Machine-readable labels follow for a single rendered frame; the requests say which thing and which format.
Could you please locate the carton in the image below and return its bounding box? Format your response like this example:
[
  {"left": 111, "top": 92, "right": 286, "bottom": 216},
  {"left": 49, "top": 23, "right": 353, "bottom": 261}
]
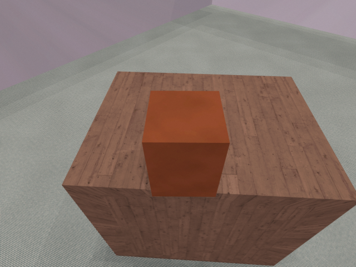
[{"left": 142, "top": 91, "right": 230, "bottom": 197}]

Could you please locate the pedestal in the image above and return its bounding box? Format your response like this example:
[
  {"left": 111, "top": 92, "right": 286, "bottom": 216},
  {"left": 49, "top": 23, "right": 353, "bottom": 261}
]
[{"left": 62, "top": 71, "right": 356, "bottom": 266}]

